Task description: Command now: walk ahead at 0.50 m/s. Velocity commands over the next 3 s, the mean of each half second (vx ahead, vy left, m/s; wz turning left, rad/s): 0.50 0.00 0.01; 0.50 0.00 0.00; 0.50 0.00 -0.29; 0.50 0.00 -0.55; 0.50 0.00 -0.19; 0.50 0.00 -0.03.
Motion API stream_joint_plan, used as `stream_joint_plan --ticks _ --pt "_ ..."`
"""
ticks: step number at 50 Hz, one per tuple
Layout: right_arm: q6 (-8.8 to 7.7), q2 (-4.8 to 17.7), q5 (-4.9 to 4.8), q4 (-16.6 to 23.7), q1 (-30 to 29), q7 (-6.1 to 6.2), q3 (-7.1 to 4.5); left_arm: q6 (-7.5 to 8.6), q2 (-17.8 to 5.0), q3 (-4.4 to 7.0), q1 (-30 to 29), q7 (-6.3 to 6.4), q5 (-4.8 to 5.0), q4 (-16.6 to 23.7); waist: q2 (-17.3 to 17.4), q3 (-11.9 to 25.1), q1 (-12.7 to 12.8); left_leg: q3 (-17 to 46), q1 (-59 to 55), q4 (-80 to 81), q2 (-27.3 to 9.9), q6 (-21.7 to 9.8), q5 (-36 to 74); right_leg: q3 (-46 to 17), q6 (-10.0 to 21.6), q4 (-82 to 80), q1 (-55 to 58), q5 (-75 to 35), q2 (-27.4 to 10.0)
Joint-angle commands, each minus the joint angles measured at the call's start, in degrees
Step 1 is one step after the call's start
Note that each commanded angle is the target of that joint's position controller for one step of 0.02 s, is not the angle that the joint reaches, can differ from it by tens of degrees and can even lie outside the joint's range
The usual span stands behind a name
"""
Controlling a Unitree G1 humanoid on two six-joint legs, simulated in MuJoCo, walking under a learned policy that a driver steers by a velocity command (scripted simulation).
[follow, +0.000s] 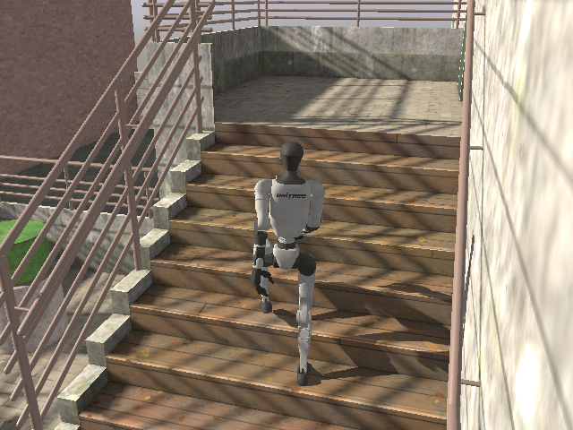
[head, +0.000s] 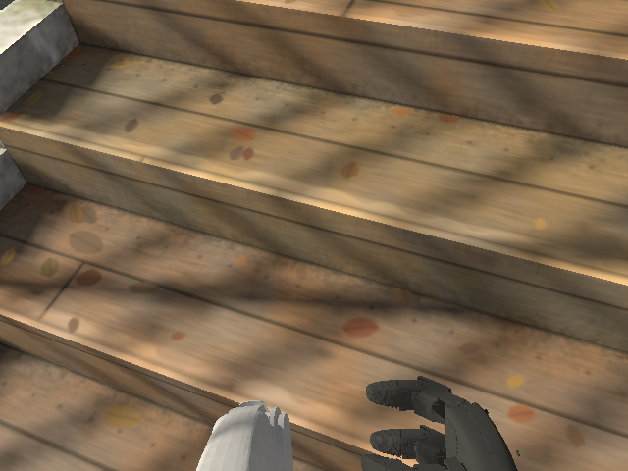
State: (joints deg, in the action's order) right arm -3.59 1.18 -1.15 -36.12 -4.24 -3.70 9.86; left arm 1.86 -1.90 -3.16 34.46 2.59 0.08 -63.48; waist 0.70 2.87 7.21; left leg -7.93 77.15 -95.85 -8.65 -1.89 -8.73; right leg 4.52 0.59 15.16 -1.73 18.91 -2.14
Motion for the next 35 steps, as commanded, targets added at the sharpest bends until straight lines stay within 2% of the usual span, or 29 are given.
stream_joint_plan --ticks 1,2,3,4,5,6,7,8,9,10,11,13,14,16,18,19,20,21,23,25,26,28,29,30,31,32,33,34,35 --pt "-3.41 2.85 -0.44 11.28 -15.2 -0.09 -2.03 2.11 -11.38 1.56 8.26 -0.85 0.07 -1.98 -10.72 4.09 -5.96 -10.55 -45.12 19.65 9.03 -3.63 -6.84 -3.7 10.02 -10.02 -13.66 -79.87 -11.62" --pt "-3.02 7.93 -0.65 8.47 -3.83 0.46 -4.57 2.76 -16.39 2.48 9.06 -1.63 -0.77 -2.58 -17.95 11.47 -11.7 -8.4 -51.48 24.86 12.99 -6.39 -10.8 -3.14 10.14 -1.73 -1.46 -105.6 -12.46" --pt "-2.16 13.26 0.16 5.38 6.41 0.91 -7.43 2.74 -21.68 4.02 2.69 -1.48 -1.06 -1.03 -22.15 13.17 -19.02 -1.07 -52.49 34.98 11.85 -8.07 -14.76 -4.24 8.89 8.53 7.7 -111.75 -13.2" --pt "-1.32 18.27 1.43 0.45 18.63 0.91 -9.69 2.83 -23.42 5.12 -4.21 -0.71 -1.66 1.63 -21.45 18.31 -24.04 11.96 -65.0 39.03 7.47 -10.5 -11.21 -6.76 8.48 21.05 1.63 -105.75 -12.34" --pt "-0.22 22.81 3.72 -4.02 28.04 1.57 -12.07 4.44 -13.86 3.82 1.17 -1.83 -1.67 2.73 2.77 28.55 -20.6 42.17 -87.67 54.85 -5.91 -19.7 -15.63 -8.52 6.79 41.92 -21.98 -80.02 -3.61" --pt "1.9 24.62 4.41 -7.04 31.75 3.54 -12.94 6.26 -10.58 3.86 -3.12 -3.92 -1.86 1.16 13.39 31.6 -21.61 68.34 -88.31 80.23 -14.52 -23.24 -19.97 -14.37 4.89 74.17 -30.27 -17.08 7.83" --pt "1.98 18.55 3.44 -10.43 28.76 3.65 -11.36 7.05 -7.1 4.67 -8.27 -6.27 0.0 4.93 8.48 22.21 -17.63 64.78 -78.6 81.26 -14.99 -17.66 -24.91 -23.62 5.99 97.01 -40.12 -12.43 7.33" --pt "1.57 10.48 2.57 -13.93 23.67 2.68 -9.14 6.4 -3.85 3.2 -19.67 -6.84 0.5 13.27 5.73 9.45 -12.94 51.38 -66.66 77.24 -12.16 -12.72 -25.92 -19.21 7.81 105.68 -49.52 -11.87 5.62" --pt "0.68 4.89 2.48 -17.85 21.47 1.64 -7.98 5.57 -2.6 2.28 -25.23 -6.52 0.47 17.82 1.42 -0.37 -9.41 37.28 -57.08 73.49 -9.52 -9.92 -19.81 -17.39 10.31 109.95 -55.75 -11.12 4.84" --pt "-0.4 0.57 2.93 -20.61 21.78 1.19 -7.02 4.75 -2.56 1.7 -23.68 -6.27 -0.05 19.54 -1.62 -1.61 -6.46 27.06 -56.2 71.75 -5.7 -5.94 -11.7 -18.19 12.41 111.17 -58.35 -12.17 3.83" --pt "-0.55 -0.47 3.26 -21.3 20.49 0.43 -7.03 4.33 0.14 0.16 -20.53 -6.49 0.37 19.66 -2.81 -1.75 -3.26 18.92 -55.15 70.4 -3.24 -3.07 -5.3 -18.66 13.41 111.1 -60.09 -14.84 3.57" --pt "-0.18 0.75 4.14 -21.21 17.8 0.15 -7.16 3.21 0.34 -1.08 -15.72 -6.34 1.8 18.69 -0.55 -4.23 0.38 9.45 -51.52 73.17 -1.77 -2.27 -1.69 -18.12 11.84 107.14 -64.48 -15.21 3.12" --pt "-0.25 1.71 4.68 -20.62 15.82 0.02 -6.8 2.48 -1.15 -1.29 -15.77 -6.04 1.83 18.89 0.19 -4.5 1.77 5.14 -46.77 74.79 -0.48 -1.45 -0.93 -16.32 10.29 103.34 -63.09 -17.5 2.86" --pt "-0.48 4.28 5.45 -22.97 20.69 0.37 -6.14 1.01 0.62 -2.57 -19.5 -4.53 1.69 19.59 4.21 -5.17 0.29 7.19 -46.77 77.35 -2.59 -3.89 1.22 -12.33 8.02 120.64 -72.21 -17.7 4.2" --pt "-0.45 5.89 4.24 -24.67 22.97 0.77 -6.01 1.02 0.83 -3.46 -25.1 -3.95 1.01 22.65 4.32 -7.62 -0.54 6.6 -47.29 78.75 -1.96 -3.59 -0.91 -11.95 7.14 118.21 -77.73 -18.48 3.27" --pt "0.06 7.02 3.51 -24.54 24.3 0.86 -6.18 1.37 -0.66 -3.77 -30.53 -3.77 0.42 25.57 3.12 -7.38 -1.61 5.21 -46.94 80.04 -0.92 -2.29 -3.52 -10.09 6.33 106.96 -76.38 -19.98 2.18" --pt "0.02 6.77 3.36 -25.25 27.22 1.3 -5.94 1.64 -2.24 -3.79 -37.21 -3.51 -0.13 27.59 2.76 -6.89 -4.82 5.53 -47.14 82.02 -0.53 -2.91 -1.9 -6.76 5.17 101.45 -74.83 -20.87 2.1" --pt "-0.18 7.82 2.72 -25.86 30.9 2.79 -6.21 1.88 -2.0 -4.38 -41.77 -3.26 0.38 29.79 4.66 -5.5 -6.4 8.59 -50.28 85.67 -2.67 -4.37 -2.68 -5.78 4.17 97.8 -74.87 -17.13 -0.34" --pt "-0.01 12.28 2.18 -27.54 37.42 4.73 -7.69 1.99 -1.67 -5.3 -46.33 -3.53 -0.59 31.95 4.52 -1.86 -8.75 12.43 -61.14 92.45 -5.49 -7.04 2.93 1.46 2.99 88.28 -71.35 -11.68 -4.91" --pt "0.93 12.67 0.3 -27.59 36.99 5.56 -8.26 2.26 -1.77 -4.84 -47.38 -4.58 -0.43 30.92 2.82 1.83 -8.25 7.46 -71.52 91.88 -6.35 -7.33 24.01 4.92 4.99 74.35 -61.5 -5.31 -4.83" --pt "1.35 13.74 0.89 -27.14 36.24 5.33 -8.42 2.49 -1.5 -4.44 -45.63 -5.07 -0.47 29.9 4.38 3.57 -6.6 3.73 -71.4 87.84 -5.7 -7.18 46.45 8.09 6.68 69.05 -51.32 -1.93 -1.86" --pt "1.32 16.93 1.96 -27.9 40.44 4.96 -9.14 3.03 -6.12 -1.8 -40.26 -5.5 1.03 28.42 13.34 6.98 -3.74 5.42 -80.04 78.37 -6.9 -8.74 83.48 10.57 8.51 55.81 -39.13 12.62 5.71" --pt "0.56 17.9 2.11 -27.31 37.74 4.86 -9.47 2.91 -9.96 0.1 -32.87 -5.36 0.63 26.43 17.49 9.44 0.18 6.28 -82.84 70.37 -7.05 -8.77 92.0 3.63 9.96 48.03 -32.24 10.87 5.07" --pt "-0.93 17.71 3.01 -24.82 33.82 4.74 -9.66 2.68 -14.54 2.03 -19.61 -5.65 -0.77 22.25 12.9 16.18 4.46 5.81 -71.98 57.74 -4.94 -8.2 89.26 -11.48 13.79 46.33 -15.59 0.16 -2.11" --pt "-2.25 12.41 1.91 -24.11 33.71 3.43 -9.34 0.67 -19.47 4.42 -11.26 -4.46 -1.83 18.28 -3.73 21.34 4.65 7.23 -53.49 41.56 4.25 -6.21 58.63 -36.81 19.68 23.05 -0.71 19.42 -9.36" --pt "-2.85 9.45 1.91 -22.72 27.53 1.89 -9.43 -0.96 -22.52 5.87 -5.67 -2.83 -2.7 14.81 -15.88 20.4 5.74 13.43 -38.43 13.49 13.69 -3.84 3.88 -62.82 23.25 -1.97 4.36 29.45 -17.33" --pt "-3.47 7.41 0.93 -19.05 22.22 -0.32 -10.01 -0.51 -15.89 3.75 -8.68 -2.27 -3.36 12.21 -12.08 11.52 1.59 24.55 -30.2 -6.85 13.65 -4.64 0.58 -61.93 18.07 -1.93 -5.16 27.91 -16.96" --pt "-3.13 4.96 -0.11 -14.09 16.2 -1.05 -9.17 0.06 -8.54 1.94 -13.43 -3.19 -3.29 11.01 -8.12 2.52 -2.32 23.06 -23.98 -13.21 11.99 -6.5 2.29 -50.1 14.58 2.91 -15.98 24.68 -16.15" --pt "-3.15 5.39 0.52 -10.86 13.45 -0.67 -8.85 1.17 -3.5 0.81 -17.26 -4.38 -3.13 9.08 -2.19 -3.31 -6.17 20.18 -21.98 -14.96 10.12 -8.56 4.58 -36.7 11.84 6.68 -24.68 17.53 -14.08"
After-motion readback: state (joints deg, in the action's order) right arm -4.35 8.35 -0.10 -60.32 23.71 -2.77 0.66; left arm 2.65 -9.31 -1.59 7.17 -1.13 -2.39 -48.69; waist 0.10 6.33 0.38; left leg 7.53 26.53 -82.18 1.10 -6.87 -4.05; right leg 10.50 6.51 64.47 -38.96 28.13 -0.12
